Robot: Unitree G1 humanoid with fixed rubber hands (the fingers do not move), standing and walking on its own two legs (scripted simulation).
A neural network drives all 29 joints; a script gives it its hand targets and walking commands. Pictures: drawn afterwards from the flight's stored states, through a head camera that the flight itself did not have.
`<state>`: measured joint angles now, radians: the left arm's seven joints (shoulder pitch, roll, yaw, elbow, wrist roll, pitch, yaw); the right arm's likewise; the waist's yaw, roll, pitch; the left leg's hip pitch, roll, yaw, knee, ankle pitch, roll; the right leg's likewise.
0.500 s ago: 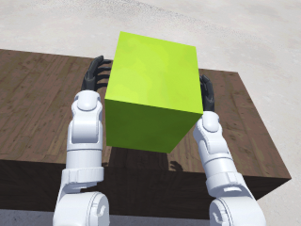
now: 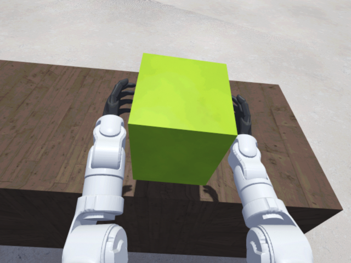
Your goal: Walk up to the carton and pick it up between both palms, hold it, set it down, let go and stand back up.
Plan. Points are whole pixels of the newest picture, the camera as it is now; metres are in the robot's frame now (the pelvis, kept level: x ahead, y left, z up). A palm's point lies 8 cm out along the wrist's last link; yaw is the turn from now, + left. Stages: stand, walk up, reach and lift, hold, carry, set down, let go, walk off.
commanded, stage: set down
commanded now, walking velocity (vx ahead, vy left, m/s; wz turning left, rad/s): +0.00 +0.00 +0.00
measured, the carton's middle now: (176, 125) +0.42 +0.00 +0.09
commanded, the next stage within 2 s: none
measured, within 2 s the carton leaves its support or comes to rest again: neither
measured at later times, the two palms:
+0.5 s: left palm (120, 119) +0.40 +0.13 +0.12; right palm (238, 127) +0.40 -0.16 +0.11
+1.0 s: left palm (122, 124) +0.42 +0.13 +0.09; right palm (234, 125) +0.43 -0.16 +0.09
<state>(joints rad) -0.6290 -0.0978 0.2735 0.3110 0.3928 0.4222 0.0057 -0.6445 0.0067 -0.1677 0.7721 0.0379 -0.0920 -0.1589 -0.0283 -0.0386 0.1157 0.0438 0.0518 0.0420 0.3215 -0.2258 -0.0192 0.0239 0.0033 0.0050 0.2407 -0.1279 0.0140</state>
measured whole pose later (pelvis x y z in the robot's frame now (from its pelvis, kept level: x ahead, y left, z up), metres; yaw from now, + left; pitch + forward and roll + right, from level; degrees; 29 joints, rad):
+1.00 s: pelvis +0.02 -0.01 +0.00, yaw +0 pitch +3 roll -1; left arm -0.66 -0.13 0.39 0.61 0.39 0.14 0.08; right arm -0.76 0.00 -0.35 0.97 -0.09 -0.17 -0.06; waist 0.01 -0.01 0.02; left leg -0.13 0.06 0.04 0.31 -0.23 -0.03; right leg -0.16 0.01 0.00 0.25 -0.14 0.01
